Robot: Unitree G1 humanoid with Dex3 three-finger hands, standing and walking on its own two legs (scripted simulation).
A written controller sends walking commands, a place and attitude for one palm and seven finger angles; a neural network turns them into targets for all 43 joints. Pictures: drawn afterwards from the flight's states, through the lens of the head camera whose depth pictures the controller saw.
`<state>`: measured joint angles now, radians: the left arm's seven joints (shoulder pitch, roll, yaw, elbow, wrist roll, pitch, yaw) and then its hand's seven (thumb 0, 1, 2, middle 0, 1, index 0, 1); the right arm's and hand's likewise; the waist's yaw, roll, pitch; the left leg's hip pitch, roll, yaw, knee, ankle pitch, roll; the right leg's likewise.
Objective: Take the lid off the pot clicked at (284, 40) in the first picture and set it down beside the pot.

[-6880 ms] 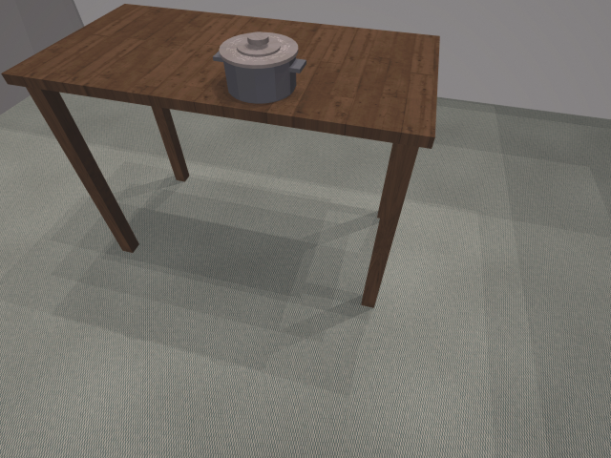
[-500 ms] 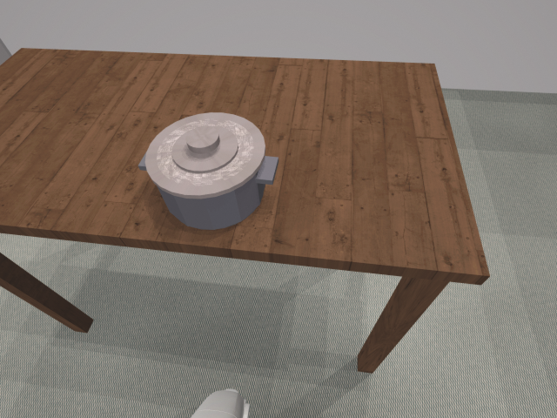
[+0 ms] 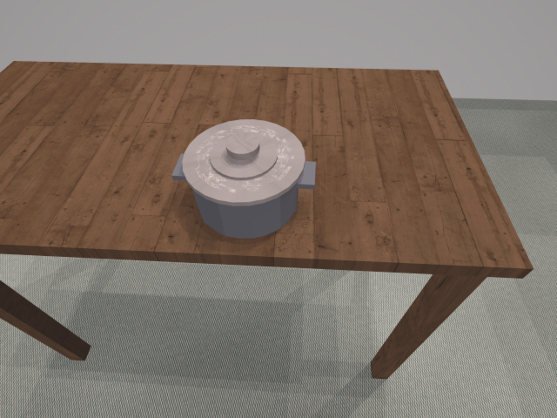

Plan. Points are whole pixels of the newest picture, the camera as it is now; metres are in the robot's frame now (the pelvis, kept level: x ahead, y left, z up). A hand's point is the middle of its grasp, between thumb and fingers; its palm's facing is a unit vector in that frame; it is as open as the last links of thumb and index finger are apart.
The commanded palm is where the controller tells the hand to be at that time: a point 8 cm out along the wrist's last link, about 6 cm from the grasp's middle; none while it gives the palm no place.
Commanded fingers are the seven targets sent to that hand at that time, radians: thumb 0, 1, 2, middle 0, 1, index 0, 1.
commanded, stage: come to a stop and stand still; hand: left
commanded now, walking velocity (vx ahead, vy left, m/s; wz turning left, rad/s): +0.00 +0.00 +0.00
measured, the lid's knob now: (242, 145) +0.46 +0.09 +0.15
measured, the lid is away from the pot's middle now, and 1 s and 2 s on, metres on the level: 0.00 0.00 0.00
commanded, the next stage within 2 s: look again from close up in 0.70 s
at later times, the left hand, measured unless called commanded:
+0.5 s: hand out of the picture +0.07 +0.18 -0.16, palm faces +0.00 -0.97 -0.24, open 7.4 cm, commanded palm none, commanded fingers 0.00 0.90 0.90 -0.20 -0.30 -0.20 -0.30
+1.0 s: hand out of the picture +0.08 +0.17 -0.16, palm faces +0.01 -0.97 -0.24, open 7.4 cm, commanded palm none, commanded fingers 0.00 0.90 0.90 -0.20 -0.30 -0.20 -0.30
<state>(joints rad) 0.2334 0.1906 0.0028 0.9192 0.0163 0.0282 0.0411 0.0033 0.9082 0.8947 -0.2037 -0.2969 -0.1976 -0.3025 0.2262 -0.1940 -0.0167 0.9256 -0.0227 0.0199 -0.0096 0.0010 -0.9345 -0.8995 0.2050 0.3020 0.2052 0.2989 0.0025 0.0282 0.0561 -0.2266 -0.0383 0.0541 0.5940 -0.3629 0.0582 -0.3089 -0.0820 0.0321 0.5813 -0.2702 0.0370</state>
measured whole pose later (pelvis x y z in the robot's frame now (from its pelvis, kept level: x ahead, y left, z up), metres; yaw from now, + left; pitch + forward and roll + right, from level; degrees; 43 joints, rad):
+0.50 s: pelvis +0.03 -0.01 +0.00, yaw -1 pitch +0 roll +0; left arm 0.24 0.18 0.00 1.00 0.01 0.02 0.04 0.00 0.91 0.89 -0.20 -0.30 -0.20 -0.30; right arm 0.22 -0.19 -0.02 1.02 -0.01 0.01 -0.02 0.01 -0.92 -0.90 0.20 0.30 0.20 0.30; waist 0.00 0.02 0.07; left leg -0.15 -0.03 0.06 0.54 -0.38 0.04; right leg -0.25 -0.07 0.03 0.56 -0.30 0.07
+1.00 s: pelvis +0.04 -0.02 +0.01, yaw +0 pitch -1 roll +0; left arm 0.23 0.18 0.00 1.02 0.01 0.01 0.04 0.00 0.91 0.89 -0.20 -0.30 -0.20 -0.30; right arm 0.24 -0.18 -0.02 1.06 -0.01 0.00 -0.03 0.01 -0.93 -0.90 0.20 0.30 0.20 0.30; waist 0.00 0.02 0.06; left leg -0.12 -0.02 0.04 0.50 -0.37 0.03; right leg -0.22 -0.06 0.02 0.52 -0.29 0.06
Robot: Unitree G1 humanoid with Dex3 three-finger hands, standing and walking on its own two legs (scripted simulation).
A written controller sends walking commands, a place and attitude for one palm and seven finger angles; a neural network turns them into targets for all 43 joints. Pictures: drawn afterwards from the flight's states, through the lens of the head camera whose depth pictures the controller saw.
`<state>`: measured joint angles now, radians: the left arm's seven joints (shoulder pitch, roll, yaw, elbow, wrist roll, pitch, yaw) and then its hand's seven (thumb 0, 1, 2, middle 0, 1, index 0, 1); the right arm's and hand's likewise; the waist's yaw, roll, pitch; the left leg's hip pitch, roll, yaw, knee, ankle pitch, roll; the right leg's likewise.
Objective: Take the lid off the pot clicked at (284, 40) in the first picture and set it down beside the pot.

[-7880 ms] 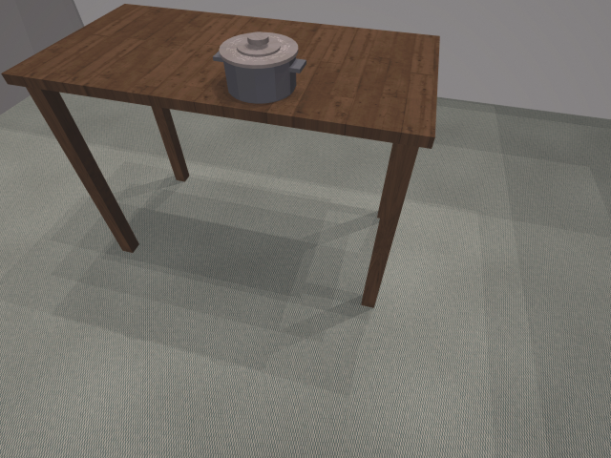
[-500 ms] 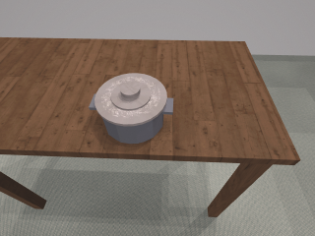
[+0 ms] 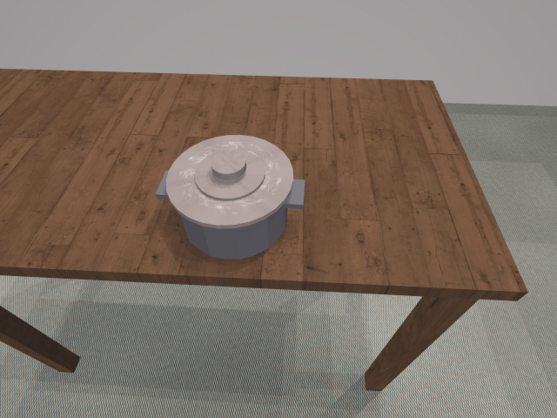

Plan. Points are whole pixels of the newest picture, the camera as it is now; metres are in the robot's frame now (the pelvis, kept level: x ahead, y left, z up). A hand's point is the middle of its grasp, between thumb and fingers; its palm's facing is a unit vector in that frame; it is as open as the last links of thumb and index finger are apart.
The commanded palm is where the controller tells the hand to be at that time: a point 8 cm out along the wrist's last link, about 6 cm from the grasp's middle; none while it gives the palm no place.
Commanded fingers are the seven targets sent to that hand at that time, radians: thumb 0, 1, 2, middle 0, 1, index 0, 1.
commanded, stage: look again from close up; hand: left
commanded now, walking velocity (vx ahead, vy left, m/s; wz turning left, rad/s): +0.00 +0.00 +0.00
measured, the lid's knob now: (228, 164) +0.42 +0.10 +0.14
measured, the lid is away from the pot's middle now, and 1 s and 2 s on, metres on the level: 0.00 0.00 0.00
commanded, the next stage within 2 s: lift the closed hand beside the body in 0.46 s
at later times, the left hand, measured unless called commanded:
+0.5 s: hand out of the picture +0.02 +0.18 -0.17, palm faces +0.03 -0.98 -0.22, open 7.4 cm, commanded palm none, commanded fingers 0.00 0.90 0.90 -0.20 -0.30 -0.20 -0.30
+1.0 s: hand out of the picture +0.09 +0.20 +0.00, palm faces +0.32 -0.90 -0.31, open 4.1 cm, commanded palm +0.05 +0.23 +0.04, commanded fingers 0.00 0.90 0.90 -1.21 -1.40 -1.21 -1.40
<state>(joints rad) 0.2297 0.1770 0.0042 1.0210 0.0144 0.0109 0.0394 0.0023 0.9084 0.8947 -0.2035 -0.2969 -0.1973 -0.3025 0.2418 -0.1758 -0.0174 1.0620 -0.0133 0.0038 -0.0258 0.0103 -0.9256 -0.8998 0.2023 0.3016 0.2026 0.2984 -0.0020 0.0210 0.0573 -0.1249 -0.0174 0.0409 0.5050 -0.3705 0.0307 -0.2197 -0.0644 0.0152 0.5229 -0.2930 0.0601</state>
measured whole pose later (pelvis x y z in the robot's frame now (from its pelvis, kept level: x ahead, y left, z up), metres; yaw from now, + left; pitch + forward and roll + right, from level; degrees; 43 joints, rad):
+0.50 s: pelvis +0.00 +0.00 +0.00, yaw +0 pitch -1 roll +0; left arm 0.25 0.16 0.01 1.05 0.01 0.01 0.04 0.00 0.91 0.89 -0.20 -0.30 -0.20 -0.30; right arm 0.28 -0.15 -0.01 1.10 -0.01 0.00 -0.03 0.01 -0.92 -0.90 0.20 0.30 0.20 0.30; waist 0.00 0.01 0.05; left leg -0.12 -0.02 0.03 0.49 -0.36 0.03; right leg -0.21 -0.06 0.00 0.50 -0.28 0.06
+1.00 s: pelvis -0.04 -0.03 +0.00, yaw +4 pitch -3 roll +0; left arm 0.57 0.22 0.10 -0.06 -0.01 -0.04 0.07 0.01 0.90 0.89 -0.80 -0.95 -0.80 -0.95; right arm 0.10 -0.23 -0.01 0.53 0.02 -0.21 -0.05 0.01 -0.91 -0.90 0.20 0.30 0.20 0.30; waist 0.07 0.03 0.00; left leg -0.16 0.01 -0.04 0.51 -0.30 -0.01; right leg -0.21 -0.04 -0.07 0.49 -0.23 0.01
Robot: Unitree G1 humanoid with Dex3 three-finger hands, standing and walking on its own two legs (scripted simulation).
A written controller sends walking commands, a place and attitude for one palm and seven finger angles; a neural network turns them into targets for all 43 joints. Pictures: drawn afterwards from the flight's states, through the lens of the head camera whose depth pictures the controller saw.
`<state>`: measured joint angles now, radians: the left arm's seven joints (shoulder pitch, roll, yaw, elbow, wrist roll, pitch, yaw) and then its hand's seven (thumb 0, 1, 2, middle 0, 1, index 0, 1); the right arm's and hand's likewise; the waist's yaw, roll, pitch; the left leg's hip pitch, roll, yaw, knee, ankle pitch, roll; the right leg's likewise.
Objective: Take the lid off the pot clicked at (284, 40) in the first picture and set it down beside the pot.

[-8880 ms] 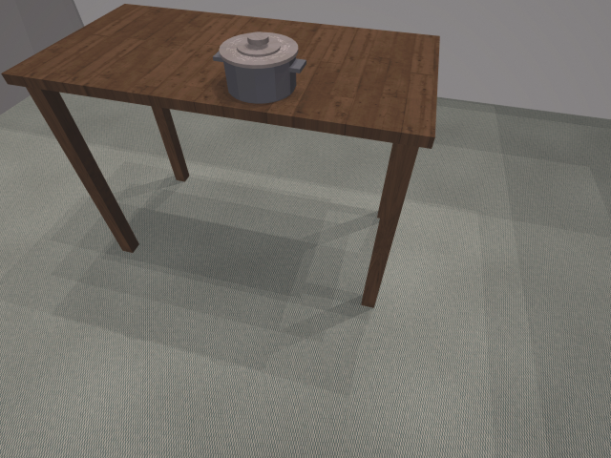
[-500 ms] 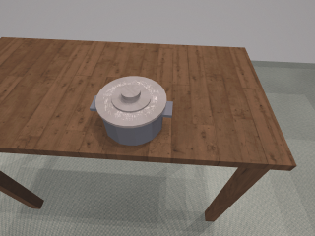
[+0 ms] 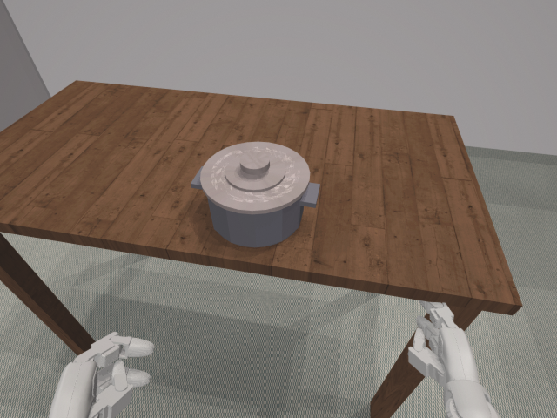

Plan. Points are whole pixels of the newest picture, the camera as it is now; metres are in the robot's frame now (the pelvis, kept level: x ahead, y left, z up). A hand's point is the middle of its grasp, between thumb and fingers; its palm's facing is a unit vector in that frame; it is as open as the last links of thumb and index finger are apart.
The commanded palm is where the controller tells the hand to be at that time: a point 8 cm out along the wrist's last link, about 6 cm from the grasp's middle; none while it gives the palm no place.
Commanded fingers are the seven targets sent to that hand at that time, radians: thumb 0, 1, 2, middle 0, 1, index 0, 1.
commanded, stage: lift the closed hand beside the body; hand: left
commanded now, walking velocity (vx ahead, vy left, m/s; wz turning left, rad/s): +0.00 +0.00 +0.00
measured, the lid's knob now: (254, 162) +0.47 +0.10 +0.14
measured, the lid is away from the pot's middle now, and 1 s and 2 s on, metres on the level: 0.00 0.00 0.00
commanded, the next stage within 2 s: raise the hand higher, near the body in 0.18 s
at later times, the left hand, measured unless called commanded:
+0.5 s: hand (97, 355) +0.16 +0.23 +0.09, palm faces +0.27 -0.85 -0.46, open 3.1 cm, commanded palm +0.10 +0.27 +0.12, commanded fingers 0.00 0.90 0.90 -1.30 -1.50 -1.30 -1.50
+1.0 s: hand (81, 294) +0.19 +0.24 +0.16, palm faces +0.35 -0.83 -0.43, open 3.1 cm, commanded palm +0.14 +0.28 +0.18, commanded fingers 0.00 0.90 0.90 -1.30 -1.50 -1.30 -1.50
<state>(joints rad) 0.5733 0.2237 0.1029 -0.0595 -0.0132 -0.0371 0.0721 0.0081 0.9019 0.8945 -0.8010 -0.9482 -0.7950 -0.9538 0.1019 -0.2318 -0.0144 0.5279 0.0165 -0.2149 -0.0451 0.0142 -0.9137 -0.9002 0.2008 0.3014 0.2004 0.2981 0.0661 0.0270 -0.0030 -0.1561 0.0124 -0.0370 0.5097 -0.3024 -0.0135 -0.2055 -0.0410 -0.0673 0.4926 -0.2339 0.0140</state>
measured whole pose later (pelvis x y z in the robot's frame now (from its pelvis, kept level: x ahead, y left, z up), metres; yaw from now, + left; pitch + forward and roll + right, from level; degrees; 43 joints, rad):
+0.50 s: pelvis +0.00 +0.01 +0.00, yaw -2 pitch -4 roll +0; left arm 0.70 0.29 0.21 -0.37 0.01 -0.13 0.08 0.01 0.90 0.89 -1.30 -1.49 -1.29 -1.50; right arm 0.23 -0.20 -0.01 0.66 0.01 -0.25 -0.08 0.02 -0.91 -0.90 0.20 0.30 0.20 0.30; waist 0.06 0.06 0.03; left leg -0.11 0.02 -0.01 0.50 -0.31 -0.01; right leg -0.18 -0.04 -0.04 0.49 -0.24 0.02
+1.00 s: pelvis +0.02 +0.02 +0.00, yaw -1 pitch -4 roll +0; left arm 0.59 0.31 0.26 -0.56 0.00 -0.14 0.08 0.01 0.89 0.89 -1.31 -1.50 -1.30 -1.50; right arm 0.17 -0.18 0.04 0.61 0.00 -0.24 -0.04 0.02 -0.91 -0.90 0.21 0.30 0.21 0.30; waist 0.09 0.05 0.02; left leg -0.10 -0.01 -0.01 0.50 -0.33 0.01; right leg -0.16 -0.06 -0.04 0.49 -0.26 0.04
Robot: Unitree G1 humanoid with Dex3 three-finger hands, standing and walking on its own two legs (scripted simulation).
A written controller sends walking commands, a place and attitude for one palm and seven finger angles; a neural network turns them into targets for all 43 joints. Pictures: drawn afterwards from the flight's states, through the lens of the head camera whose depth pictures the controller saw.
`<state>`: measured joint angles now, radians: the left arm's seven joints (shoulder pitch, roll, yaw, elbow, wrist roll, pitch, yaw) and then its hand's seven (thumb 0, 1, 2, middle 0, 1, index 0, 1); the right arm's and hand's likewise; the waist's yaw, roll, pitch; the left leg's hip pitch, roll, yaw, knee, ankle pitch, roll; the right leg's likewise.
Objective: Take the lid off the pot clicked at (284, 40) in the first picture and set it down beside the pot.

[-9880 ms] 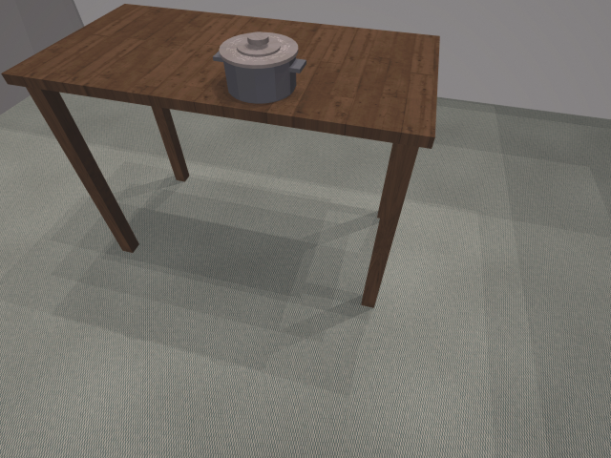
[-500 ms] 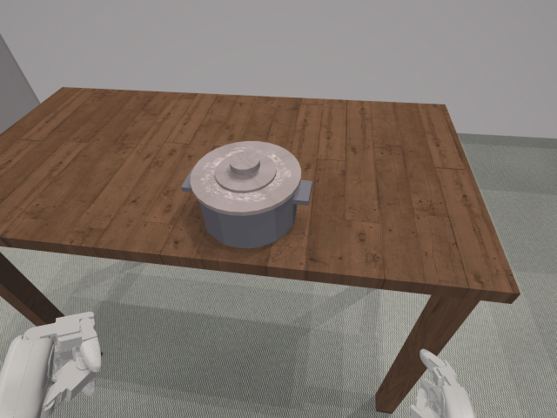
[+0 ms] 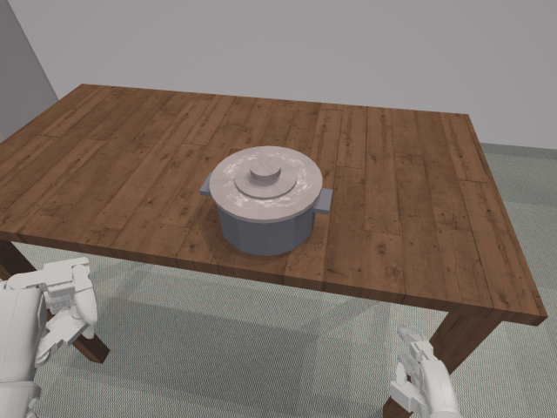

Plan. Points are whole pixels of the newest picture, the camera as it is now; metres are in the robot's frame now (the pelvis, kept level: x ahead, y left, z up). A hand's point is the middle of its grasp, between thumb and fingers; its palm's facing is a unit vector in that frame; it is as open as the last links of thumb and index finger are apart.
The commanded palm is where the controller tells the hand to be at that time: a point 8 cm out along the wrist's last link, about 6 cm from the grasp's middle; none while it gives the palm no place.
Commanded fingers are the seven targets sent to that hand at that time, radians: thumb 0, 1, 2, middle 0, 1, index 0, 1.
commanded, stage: raise the hand higher, near the body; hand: left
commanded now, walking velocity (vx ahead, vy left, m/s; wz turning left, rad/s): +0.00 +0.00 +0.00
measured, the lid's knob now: (265, 168) +0.45 +0.09 +0.14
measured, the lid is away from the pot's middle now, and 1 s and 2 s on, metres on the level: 0.00 0.00 0.00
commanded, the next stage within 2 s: reach forward and open the fingers in 0.06 s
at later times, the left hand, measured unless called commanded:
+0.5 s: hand (66, 277) +0.20 +0.27 +0.17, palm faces +0.06 +0.05 -1.00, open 3.0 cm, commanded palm +0.17 +0.26 +0.21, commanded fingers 0.00 0.33 1.28 -1.15 -0.86 -1.15 -0.86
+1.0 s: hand (85, 250) +0.22 +0.25 +0.19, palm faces -0.11 +0.09 -0.99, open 8.2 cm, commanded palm +0.20 +0.25 +0.25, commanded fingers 0.00 -0.35 1.60 -0.87 -0.08 -0.87 -0.08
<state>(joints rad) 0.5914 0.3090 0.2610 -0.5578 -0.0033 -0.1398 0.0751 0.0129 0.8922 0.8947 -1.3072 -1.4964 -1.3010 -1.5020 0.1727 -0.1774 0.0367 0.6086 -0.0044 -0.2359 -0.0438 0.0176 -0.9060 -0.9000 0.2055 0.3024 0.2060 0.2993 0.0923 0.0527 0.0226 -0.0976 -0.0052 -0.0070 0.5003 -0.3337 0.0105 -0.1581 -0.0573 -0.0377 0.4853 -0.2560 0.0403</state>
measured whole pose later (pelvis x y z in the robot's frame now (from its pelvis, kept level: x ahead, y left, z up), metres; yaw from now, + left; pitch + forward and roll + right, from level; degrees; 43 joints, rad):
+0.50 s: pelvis +0.00 -0.01 +0.00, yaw +0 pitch +1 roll +0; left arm 0.45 0.71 0.25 -0.54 0.71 0.12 -0.06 0.00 0.61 1.08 -1.24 -1.18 -1.24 -1.19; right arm 0.10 -0.32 0.01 0.53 0.03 0.09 -0.01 0.02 -0.91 -0.90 0.20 0.30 0.20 0.30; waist 0.10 0.14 -0.02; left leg -0.23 0.00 -0.01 0.52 -0.32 0.00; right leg -0.29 -0.06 -0.03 0.52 -0.25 0.03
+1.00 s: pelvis -0.04 +0.00 +0.00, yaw +1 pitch -1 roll +0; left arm -0.01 0.80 0.14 -0.30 0.68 -0.03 -0.43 0.00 -0.16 1.55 -0.97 -0.31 -0.96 -0.32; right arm 0.16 -0.29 0.03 0.54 0.04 0.02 -0.03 0.02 -0.91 -0.90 0.20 0.30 0.20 0.30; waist 0.07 0.10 0.02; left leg -0.19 -0.02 -0.02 0.46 -0.24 0.01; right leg -0.25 -0.07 -0.05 0.44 -0.17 0.04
